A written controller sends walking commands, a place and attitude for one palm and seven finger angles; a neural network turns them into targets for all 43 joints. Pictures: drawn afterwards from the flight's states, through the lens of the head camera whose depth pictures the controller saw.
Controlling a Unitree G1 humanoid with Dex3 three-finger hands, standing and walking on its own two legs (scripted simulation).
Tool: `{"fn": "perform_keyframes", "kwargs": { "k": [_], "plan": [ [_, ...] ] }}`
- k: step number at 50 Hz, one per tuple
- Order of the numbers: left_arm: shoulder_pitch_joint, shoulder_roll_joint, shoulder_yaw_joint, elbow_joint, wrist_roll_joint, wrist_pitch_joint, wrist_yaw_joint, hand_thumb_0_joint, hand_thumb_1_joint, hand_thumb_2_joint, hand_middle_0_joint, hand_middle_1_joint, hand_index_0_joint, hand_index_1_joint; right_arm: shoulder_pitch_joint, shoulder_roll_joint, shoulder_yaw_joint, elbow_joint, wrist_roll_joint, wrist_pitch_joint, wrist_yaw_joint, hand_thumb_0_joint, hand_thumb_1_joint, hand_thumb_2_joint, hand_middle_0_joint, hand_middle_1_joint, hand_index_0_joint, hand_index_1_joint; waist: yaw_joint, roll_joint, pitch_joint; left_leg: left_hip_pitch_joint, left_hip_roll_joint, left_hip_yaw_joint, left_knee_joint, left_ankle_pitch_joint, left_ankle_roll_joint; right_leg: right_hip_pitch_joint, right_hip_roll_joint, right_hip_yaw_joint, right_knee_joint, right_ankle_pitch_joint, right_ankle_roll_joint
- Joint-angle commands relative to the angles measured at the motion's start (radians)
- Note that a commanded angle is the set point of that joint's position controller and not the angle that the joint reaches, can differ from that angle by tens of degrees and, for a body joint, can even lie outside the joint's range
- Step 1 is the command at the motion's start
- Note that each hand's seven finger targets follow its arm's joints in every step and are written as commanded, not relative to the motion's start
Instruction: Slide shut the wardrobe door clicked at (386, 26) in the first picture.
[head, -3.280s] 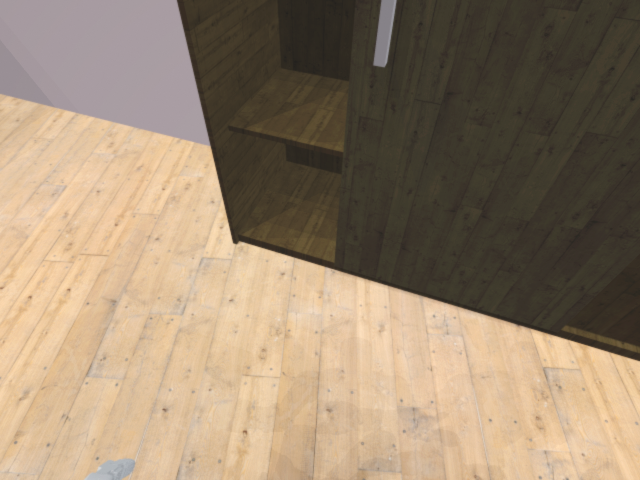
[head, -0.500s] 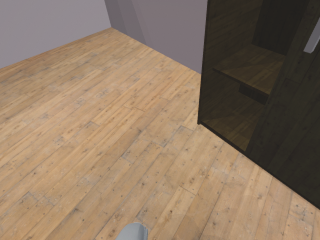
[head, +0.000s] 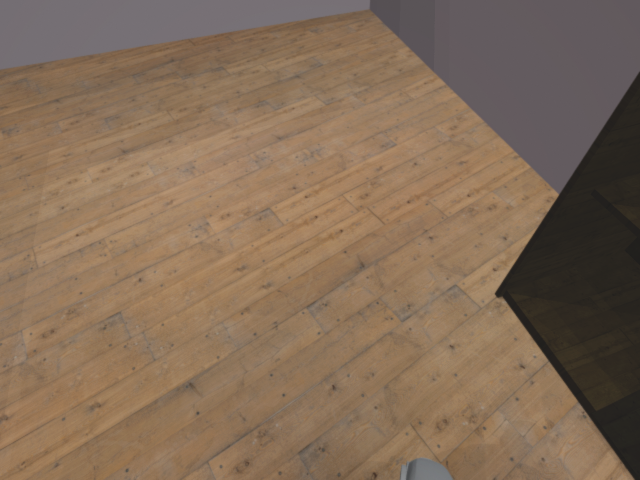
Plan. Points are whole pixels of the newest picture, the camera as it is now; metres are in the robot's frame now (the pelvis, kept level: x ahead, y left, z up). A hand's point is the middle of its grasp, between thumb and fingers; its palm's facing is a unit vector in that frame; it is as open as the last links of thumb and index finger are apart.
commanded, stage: walk to a spot facing it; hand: right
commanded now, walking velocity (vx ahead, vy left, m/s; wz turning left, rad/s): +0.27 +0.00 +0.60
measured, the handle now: out of the picture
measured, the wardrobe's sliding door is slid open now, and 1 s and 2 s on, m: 0.42 0.42 0.42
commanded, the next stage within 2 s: none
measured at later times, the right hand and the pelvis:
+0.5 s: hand (530, 423) +0.26 -0.28 -0.17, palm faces -0.22 +0.96 -0.16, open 7.4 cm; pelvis +0.16 -0.10 +0.02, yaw +18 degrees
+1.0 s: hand (427, 309) +0.42 -0.14 -0.15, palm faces -0.60 +0.76 -0.25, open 7.4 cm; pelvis +0.20 -0.06 +0.00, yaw +37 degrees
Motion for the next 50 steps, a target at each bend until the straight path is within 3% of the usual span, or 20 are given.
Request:
{"fn": "perform_keyframes", "kwargs": {
  "k": [1, 6, 8, 10, 11, 12, 13, 14, 16, 19, 29, 36, 38, 39, 40, 41, 43, 45, 46, 50],
  "plan": [
    [0.021, 0.088, 0.025, -0.074, 0.004, -0.015, -0.009, 0.0, 0.9, 0.9, -0.2, -0.3, -0.2, -0.3, 0.067, -0.149, -0.044, -0.057, -0.007, -0.039, -0.001, 0.0, -0.9, -0.9, 0.2, 0.3, 0.2, 0.3, -0.035, 0.106, -0.047, -0.014, 0.247, -0.285, -0.265, 0.071, 0.102, -0.002, 0.025, -0.011, -0.146, 0.072, 0.02],
    [-0.162, 0.099, 0.02, -0.145, -0.004, -0.033, -0.014, 0.0, 0.9, 0.9, -0.2, -0.3, -0.2, -0.3, 0.13, -0.172, -0.05, -0.064, -0.007, -0.032, -0.001, 0.0, -0.9, -0.9, 0.2, 0.3, 0.2, 0.3, -0.091, 0.122, -0.046, 0.074, 0.258, -0.359, -0.191, 0.218, 0.093, 0.053, 0.098, -0.029, -0.386, 0.034, 0.016],
    [-0.183, 0.116, 0.019, -0.155, -0.011, -0.038, -0.01, 0.0, 0.9, 0.9, -0.2, -0.3, -0.2, -0.3, 0.125, -0.19, -0.056, -0.075, -0.004, -0.024, -0.003, 0.0, -0.9, -0.9, 0.2, 0.3, 0.2, 0.3, -0.093, 0.137, -0.061, 0.105, 0.258, -0.376, -0.149, 0.296, 0.083, 0.125, 0.13, -0.038, -0.474, 0.016, 0.01],
    [-0.11, 0.148, 0.024, -0.136, -0.012, -0.042, 0.003, 0.0, 0.9, 0.9, -0.2, -0.3, -0.2, -0.3, 0.095, -0.19, -0.059, -0.085, 0.002, -0.012, -0.007, 0.0, -0.9, -0.9, 0.2, 0.3, 0.2, 0.3, -0.045, 0.14, -0.088, 0.053, 0.221, -0.352, -0.038, 0.324, 0.036, 0.319, 0.143, -0.044, -0.651, 0.098, 0.003],
    [-0.01, 0.197, 0.035, -0.104, -0.007, -0.049, 0.014, 0.0, 0.9, 0.9, -0.2, -0.3, -0.2, -0.3, 0.092, -0.154, -0.053, -0.093, 0.007, -0.01, -0.008, 0.0, -0.9, -0.9, 0.2, 0.3, 0.2, 0.3, -0.001, 0.03, -0.138, -0.073, 0.154, -0.307, 0.122, 0.269, -0.007, 0.55, 0.069, 0.015, -0.754, 0.174, -0.017],
    [0.096, 0.318, 0.058, -0.083, 0.009, -0.051, 0.018, 0.0, 0.9, 0.9, -0.2, -0.3, -0.2, -0.3, 0.134, -0.089, -0.045, -0.106, 0.02, -0.006, 0.002, 0.0, -0.9, -0.9, 0.2, 0.3, 0.2, 0.3, 0.03, -0.279, -0.24, -0.296, 0.017, -0.146, 0.408, -0.213, -0.078, 0.775, -0.249, 0.328, -0.766, 0.333, -0.123],
    [0.108, 0.323, 0.047, -0.084, 0.002, -0.037, 0.015, 0.0, 0.9, 0.9, -0.2, -0.3, -0.2, -0.3, 0.162, -0.108, -0.042, -0.096, 0.011, -0.007, 0.002, 0.0, -0.9, -0.9, 0.2, 0.3, 0.2, 0.3, 0.027, -0.306, -0.258, -0.326, 0.054, -0.1, 0.639, -0.415, -0.103, 0.704, -0.375, 0.404, -0.823, 0.307, -0.2],
    [0.048, 0.271, 0.035, -0.095, -0.004, -0.035, 0.017, 0.0, 0.9, 0.9, -0.2, -0.3, -0.2, -0.3, 0.112, -0.129, -0.048, -0.088, 0.001, 0.002, 0.003, 0.0, -0.9, -0.9, 0.2, 0.3, 0.2, 0.3, 0.018, -0.196, -0.17, -0.326, 0.094, -0.117, 0.729, -0.35, -0.112, 0.552, -0.341, 0.358, -0.856, 0.261, -0.202],
    [-0.061, 0.197, 0.012, -0.111, -0.003, -0.041, 0.019, 0.0, 0.9, 0.9, -0.2, -0.3, -0.2, -0.3, 0.095, -0.113, -0.05, -0.084, -0.008, 0.013, 0.023, 0.0, -0.9, -0.9, 0.2, 0.3, 0.2, 0.3, -0.043, -0.13, -0.038, -0.332, 0.156, -0.078, 0.75, -0.23, -0.128, 0.418, -0.24, 0.171, -0.861, 0.368, -0.164],
    [-0.058, 0.176, 0.007, -0.091, -0.006, -0.045, 0.025, 0.0, 0.9, 0.9, -0.2, -0.3, -0.2, -0.3, 0.148, -0.075, -0.047, -0.066, -0.005, 0.048, 0.027, 0.0, -0.9, -0.9, 0.2, 0.3, 0.2, 0.3, -0.07, -0.191, -0.097, -0.268, 0.16, -0.047, 0.751, -0.128, -0.151, 0.424, -0.164, -0.038, -0.83, 0.56, -0.136],
    [0.053, 0.174, 0.035, -0.02, -0.002, -0.028, 0.027, 0.0, 0.9, 0.9, -0.2, -0.3, -0.2, -0.3, -0.033, -0.033, -0.04, -0.116, -0.011, 0.081, 0.028, 0.0, -0.9, -0.9, 0.2, 0.3, 0.2, 0.3, -0.024, -0.166, -0.059, -0.309, 0.193, 0.006, 0.507, -0.071, -0.167, 0.513, -0.192, -0.149, -0.821, 0.55, -0.172],
    [0.097, 0.213, 0.056, 0.007, 0.007, -0.009, 0.016, 0.0, 0.9, 0.9, -0.2, -0.3, -0.2, -0.3, -0.123, -0.038, -0.03, -0.147, -0.012, 0.06, 0.021, 0.0, -0.9, -0.9, 0.2, 0.3, 0.2, 0.3, 0.001, -0.202, -0.062, -0.152, 0.135, 0.073, 0.219, -0.155, -0.111, 0.528, -0.227, -0.22, -0.701, 0.646, -0.149],
    [0.082, 0.227, 0.058, -0.005, -0.001, -0.008, 0.01, 0.0, 0.9, 0.9, -0.2, -0.3, -0.2, -0.3, -0.012, -0.072, -0.038, -0.126, -0.011, 0.041, 0.014, 0.0, -0.9, -0.9, 0.2, 0.3, 0.2, 0.3, -0.069, -0.148, -0.137, 0.04, 0.112, 0.078, 0.035, -0.022, -0.081, 0.49, -0.212, -0.272, -0.507, 0.721, -0.095],
    [0.088, 0.213, 0.052, -0.026, -0.013, -0.004, 0.001, 0.0, 0.9, 0.9, -0.2, -0.3, -0.2, -0.3, 0.097, -0.148, -0.051, -0.096, -0.015, 0.025, 0.004, 0.0, -0.9, -0.9, 0.2, 0.3, 0.2, 0.3, -0.122, 0.006, -0.215, 0.295, 0.209, -0.045, -0.067, 0.237, -0.033, 0.308, -0.171, -0.3, -0.274, 0.559, -0.04],
    [0.078, 0.135, 0.031, -0.079, -0.014, 0.001, -0.001, 0.0, 0.9, 0.9, -0.2, -0.3, -0.2, -0.3, 0.167, -0.268, -0.073, -0.078, -0.008, 0.014, -0.012, 0.0, -0.9, -0.9, 0.2, 0.3, 0.2, 0.3, -0.135, 0.283, -0.26, 0.504, 0.494, -0.442, -0.074, 0.794, 0.1, -0.039, 0.015, -0.274, -0.006, -0.26, 0.034],
    [0.026, 0.153, 0.031, -0.1, -0.015, 0.014, 0.016, 0.0, 0.9, 0.9, -0.2, -0.3, -0.2, -0.3, 0.179, -0.289, -0.077, -0.076, 0.015, 0.019, -0.025, 0.0, -0.9, -0.9, 0.2, 0.3, 0.2, 0.3, -0.143, 0.159, -0.255, 0.42, 0.554, -0.435, -0.063, 0.961, 0.176, -0.068, 0.031, -0.086, 0.12, -0.351, 0.034],
    [-0.035, 0.147, 0.03, -0.106, -0.011, 0.026, 0.022, 0.0, 0.9, 0.9, -0.2, -0.3, -0.2, -0.3, 0.057, -0.24, -0.07, -0.104, 0.013, 0.031, -0.031, 0.0, -0.9, -0.9, 0.2, 0.3, 0.2, 0.3, -0.104, 0.159, -0.158, 0.285, 0.443, -0.367, -0.113, 0.611, 0.138, -0.085, 0.012, -0.003, 0.121, -0.229, 0.03],
    [0.008, 0.147, 0.032, -0.076, -0.002, 0.043, 0.017, 0.0, 0.9, 0.9, -0.2, -0.3, -0.2, -0.3, -0.065, -0.184, -0.048, -0.139, 0.009, 0.033, -0.031, 0.0, -0.9, -0.9, 0.2, 0.3, 0.2, 0.3, -0.033, 0.118, -0.091, 0.119, 0.356, -0.249, -0.159, 0.46, 0.086, 0.0, 0.016, -0.011, 0.041, -0.113, 0.044],
    [0.032, 0.144, 0.032, -0.064, -0.001, 0.046, 0.017, 0.0, 0.9, 0.9, -0.2, -0.3, -0.2, -0.3, -0.088, -0.178, -0.049, -0.145, 0.003, 0.032, -0.032, 0.0, -0.9, -0.9, 0.2, 0.3, 0.2, 0.3, -0.019, 0.117, -0.088, 0.074, 0.334, -0.23, -0.165, 0.421, 0.078, 0.042, 0.025, -0.018, -0.002, -0.093, 0.045],
    [0.005, 0.137, 0.031, -0.083, -0.004, 0.045, 0.015, 0.0, 0.9, 0.9, -0.2, -0.3, -0.2, -0.3, -0.071, -0.195, -0.054, -0.144, -0.004, 0.035, -0.022, 0.0, -0.9, -0.9, 0.2, 0.3, 0.2, 0.3, -0.03, 0.144, -0.07, 0.017, 0.301, -0.279, -0.173, 0.288, 0.084, 0.093, 0.07, -0.034, -0.156, -0.087, 0.046]
  ]
}}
